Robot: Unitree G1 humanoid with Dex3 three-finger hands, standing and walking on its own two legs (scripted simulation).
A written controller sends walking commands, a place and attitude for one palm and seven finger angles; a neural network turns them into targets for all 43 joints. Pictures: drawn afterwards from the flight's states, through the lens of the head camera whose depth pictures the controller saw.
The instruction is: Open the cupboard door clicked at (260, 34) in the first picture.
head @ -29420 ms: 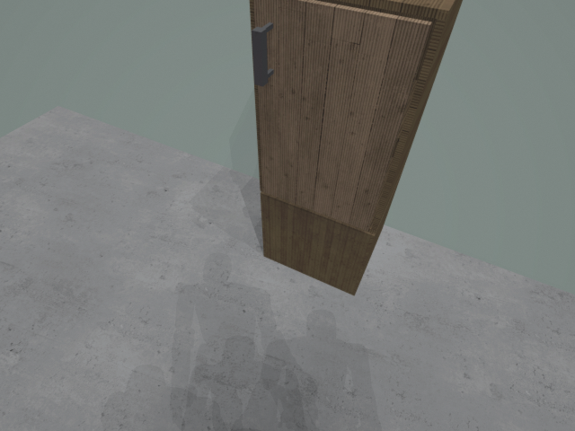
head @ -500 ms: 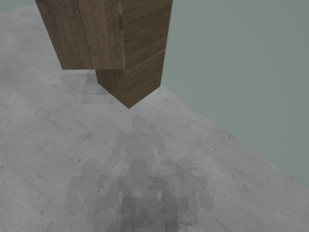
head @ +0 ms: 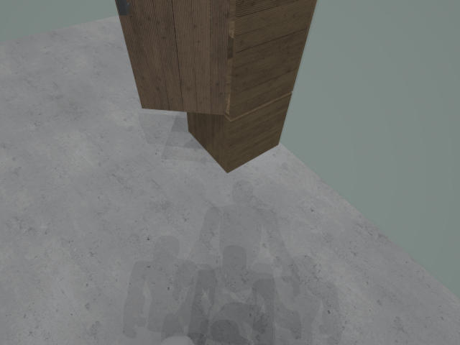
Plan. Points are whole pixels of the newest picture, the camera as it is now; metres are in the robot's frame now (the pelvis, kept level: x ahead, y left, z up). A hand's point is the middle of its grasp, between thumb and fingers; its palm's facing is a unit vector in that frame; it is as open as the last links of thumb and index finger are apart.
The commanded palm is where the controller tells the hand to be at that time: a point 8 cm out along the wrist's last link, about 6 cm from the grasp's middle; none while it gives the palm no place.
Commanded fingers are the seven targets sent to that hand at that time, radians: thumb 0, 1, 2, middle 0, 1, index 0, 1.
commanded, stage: take the last steps up to it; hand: left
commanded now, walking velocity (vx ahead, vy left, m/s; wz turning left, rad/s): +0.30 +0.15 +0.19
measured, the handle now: out of the picture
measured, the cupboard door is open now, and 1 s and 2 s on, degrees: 50 50 50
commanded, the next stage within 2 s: come to a stop and stand still in 1.06 s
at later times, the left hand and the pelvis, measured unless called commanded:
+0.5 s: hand (118, 275) +0.26 +0.26 -0.16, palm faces +0.03 -0.98 -0.18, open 7.4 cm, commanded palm none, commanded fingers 0.00 0.90 0.90 -0.20 -0.30 -0.20 -0.30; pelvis +0.14 +0.08 +0.00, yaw +3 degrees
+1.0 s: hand (97, 267) +0.28 +0.33 -0.18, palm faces +0.20 -0.96 -0.20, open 7.3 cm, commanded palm none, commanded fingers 0.00 0.90 0.90 -0.20 -0.30 -0.20 -0.30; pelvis +0.35 +0.14 -0.01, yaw +5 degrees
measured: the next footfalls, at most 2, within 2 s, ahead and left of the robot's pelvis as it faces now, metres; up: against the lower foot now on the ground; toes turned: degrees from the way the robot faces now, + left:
left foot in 0.08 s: +0.08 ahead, +0.13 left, +0.00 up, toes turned +7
right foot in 0.62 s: +0.32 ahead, -0.02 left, +0.00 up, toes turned -3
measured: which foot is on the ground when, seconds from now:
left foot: up 0.00-0.06, down 0.08-0.62, up 0.64-0.98, down 1.00-1.00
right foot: down 0.00-0.08, up 0.10-0.60, down 0.62-1.00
